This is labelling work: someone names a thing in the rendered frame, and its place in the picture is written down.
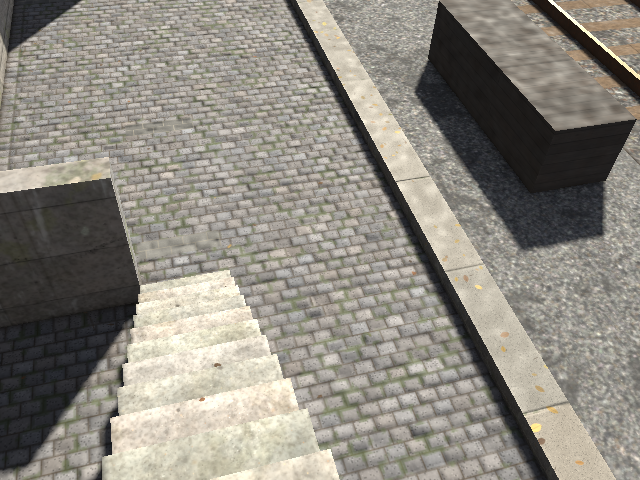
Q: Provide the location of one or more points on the stairs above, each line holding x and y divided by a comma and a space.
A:
203, 398

